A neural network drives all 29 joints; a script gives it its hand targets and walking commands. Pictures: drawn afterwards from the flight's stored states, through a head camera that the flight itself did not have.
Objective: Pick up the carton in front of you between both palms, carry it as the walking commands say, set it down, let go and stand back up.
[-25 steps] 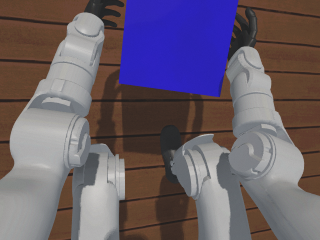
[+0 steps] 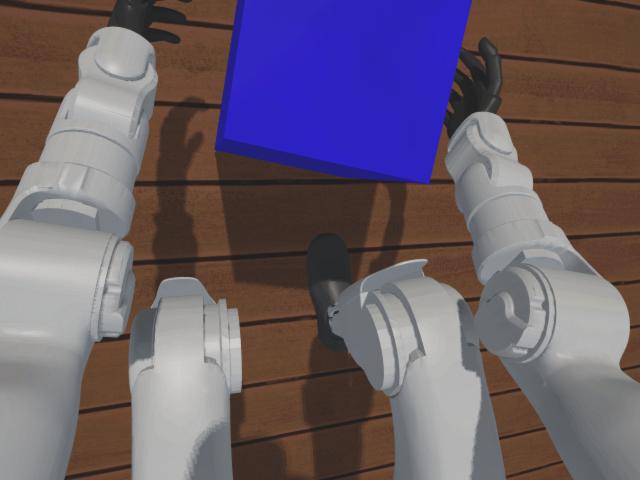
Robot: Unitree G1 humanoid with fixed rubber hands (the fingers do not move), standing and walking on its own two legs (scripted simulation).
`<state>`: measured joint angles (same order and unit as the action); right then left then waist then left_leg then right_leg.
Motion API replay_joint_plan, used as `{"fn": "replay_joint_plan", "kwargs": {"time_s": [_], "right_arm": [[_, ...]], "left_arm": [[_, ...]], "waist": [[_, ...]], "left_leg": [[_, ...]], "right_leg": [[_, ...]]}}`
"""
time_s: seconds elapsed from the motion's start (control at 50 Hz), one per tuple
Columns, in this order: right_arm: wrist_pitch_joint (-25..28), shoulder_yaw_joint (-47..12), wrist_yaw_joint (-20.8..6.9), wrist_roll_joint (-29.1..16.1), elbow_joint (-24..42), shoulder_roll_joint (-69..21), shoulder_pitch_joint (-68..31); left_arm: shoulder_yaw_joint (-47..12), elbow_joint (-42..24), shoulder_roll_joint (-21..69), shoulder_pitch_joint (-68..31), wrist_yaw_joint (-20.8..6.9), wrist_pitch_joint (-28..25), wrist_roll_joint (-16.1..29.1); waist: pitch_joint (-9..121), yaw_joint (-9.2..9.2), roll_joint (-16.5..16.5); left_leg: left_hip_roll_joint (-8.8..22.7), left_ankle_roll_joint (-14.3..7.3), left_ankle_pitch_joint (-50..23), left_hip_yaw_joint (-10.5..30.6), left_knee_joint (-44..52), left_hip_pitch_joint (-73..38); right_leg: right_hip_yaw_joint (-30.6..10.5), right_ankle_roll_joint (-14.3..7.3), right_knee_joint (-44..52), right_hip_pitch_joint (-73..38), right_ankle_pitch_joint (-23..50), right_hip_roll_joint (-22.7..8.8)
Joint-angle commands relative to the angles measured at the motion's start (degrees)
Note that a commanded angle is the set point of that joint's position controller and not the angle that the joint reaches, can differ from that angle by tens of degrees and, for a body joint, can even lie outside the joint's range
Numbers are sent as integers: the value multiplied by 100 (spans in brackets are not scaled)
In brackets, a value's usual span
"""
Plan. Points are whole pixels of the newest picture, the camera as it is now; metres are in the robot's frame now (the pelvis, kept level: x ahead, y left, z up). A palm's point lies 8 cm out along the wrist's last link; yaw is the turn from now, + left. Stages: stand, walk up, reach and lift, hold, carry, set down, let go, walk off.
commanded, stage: set down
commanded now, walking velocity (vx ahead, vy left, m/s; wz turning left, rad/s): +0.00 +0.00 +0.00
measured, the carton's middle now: (318, 82) +0.52 -0.06 -0.26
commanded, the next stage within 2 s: let go in 1.16 s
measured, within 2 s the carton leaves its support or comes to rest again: neither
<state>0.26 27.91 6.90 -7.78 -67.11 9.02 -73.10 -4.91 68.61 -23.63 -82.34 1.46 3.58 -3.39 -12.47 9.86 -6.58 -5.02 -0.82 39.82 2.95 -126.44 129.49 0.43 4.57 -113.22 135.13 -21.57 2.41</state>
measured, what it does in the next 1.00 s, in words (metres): rises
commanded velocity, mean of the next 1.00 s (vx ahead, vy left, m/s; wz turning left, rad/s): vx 0.00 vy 0.00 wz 0.00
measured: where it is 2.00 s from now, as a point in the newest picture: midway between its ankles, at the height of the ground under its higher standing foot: (266, 347)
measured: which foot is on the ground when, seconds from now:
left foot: down 0.00-1.00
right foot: down 0.00-1.00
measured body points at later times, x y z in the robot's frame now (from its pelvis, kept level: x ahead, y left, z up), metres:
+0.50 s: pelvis +0.00 +0.00 +0.06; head +0.34 +0.01 +0.35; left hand +0.58 +0.15 -0.08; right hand +0.46 -0.21 -0.09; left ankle +0.06 +0.11 -0.35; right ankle +0.17 -0.13 -0.35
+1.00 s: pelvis +0.03 -0.01 +0.19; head +0.34 +0.01 +0.51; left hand +0.59 +0.17 +0.07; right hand +0.46 -0.22 +0.07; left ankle +0.06 +0.11 -0.35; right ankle +0.16 -0.13 -0.35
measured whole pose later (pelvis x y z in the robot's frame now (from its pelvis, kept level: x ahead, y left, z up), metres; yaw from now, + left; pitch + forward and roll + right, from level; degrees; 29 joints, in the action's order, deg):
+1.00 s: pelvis +0.03 -0.01 +0.19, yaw +3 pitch +46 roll -1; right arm -10.8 19.0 12.4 -3.9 -26.6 -2.5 -45.3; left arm 4.8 56.0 -27.6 -69.6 -8.1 10.4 -0.9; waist 2.4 10.8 1.3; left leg -3.7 -0.1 31.4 2.5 -86.7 101.5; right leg -1.8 2.1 -78.1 107.0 -17.4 2.0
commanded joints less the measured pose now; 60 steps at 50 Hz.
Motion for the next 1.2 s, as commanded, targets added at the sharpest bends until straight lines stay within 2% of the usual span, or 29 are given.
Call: {"fn": "replay_joint_plan", "kwargs": {"time_s": [0.0,0.08,0.16,0.28,0.36,0.44,0.52,0.6,0.72,0.84,1.12,1.18], "right_arm": [[302,-440,106,-526,328,-1,-160],[332,-780,133,-811,637,163,-373],[200,-871,247,-867,1084,138,-181],[-108,-932,582,-663,2492,131,207],[-358,-861,759,-295,3142,116,386],[-495,-940,802,-55,3649,-120,591],[-636,-1022,776,58,3830,-430,922],[-740,-1002,729,148,3962,-621,1273],[-839,-921,682,252,4346,-691,1661],[-948,-913,621,305,4644,-741,1930],[-1019,-714,381,682,4635,-976,2419],[-967,-697,291,807,4597,-1058,2573]], "left_arm": [[-499,-983,-376,-2162,23,-205,672],[-807,-1156,-341,-2330,-186,-124,1089],[-707,-890,-518,-2140,-290,36,1015],[-122,-1132,-920,-1899,-214,260,708],[293,-1109,-1149,-1649,-246,390,676],[458,-1100,-1140,-1408,-363,364,753],[523,-1101,-1078,-1148,-526,349,760],[651,-1214,-1108,-910,-658,368,642],[884,-1602,-1175,-675,-758,438,437],[988,-1895,-1126,-483,-866,536,348],[1285,-1728,-849,90,-1065,601,-14],[1437,-1647,-751,342,-1060,558,-154]], "waist": [[5353,-92,2220],[5574,133,2450],[6002,180,2361],[7256,74,2028],[6948,133,1662],[6859,198,1465],[6811,236,1470],[6918,197,1565],[7259,138,1756],[7356,167,1868],[6779,216,1722],[6703,123,1625]], "left_leg": [[671,-5,-2536,507,1753,-2329],[704,37,-2413,508,1730,-2726],[625,-2,-1958,350,1843,-2932],[386,-138,-1436,-31,2245,-3421],[289,-179,-1112,-121,2527,-3291],[230,-154,-1258,-150,2785,-3202],[181,-102,-1378,-227,3097,-3149],[143,-44,-1533,-301,3448,-3293],[85,18,-1910,-359,3998,-3931],[45,54,-2183,-367,4617,-4637],[2,97,-2650,-282,6166,-5771],[-1,99,-2822,-265,6444,-5970]], "right_leg": [[287,36,-255,-3143,1930,-85],[358,-55,-153,-3024,1816,-155],[443,-77,51,-3527,1681,-154],[615,-56,525,-4867,1507,23],[640,7,946,-5027,1170,75],[583,39,1313,-5362,1336,120],[517,40,1683,-5686,1508,157],[460,32,2058,-6031,1682,183],[435,28,2618,-6492,1990,211],[454,28,3218,-6810,2156,207],[432,48,4672,-7613,2470,122],[408,44,4930,-7892,2570,98]]}}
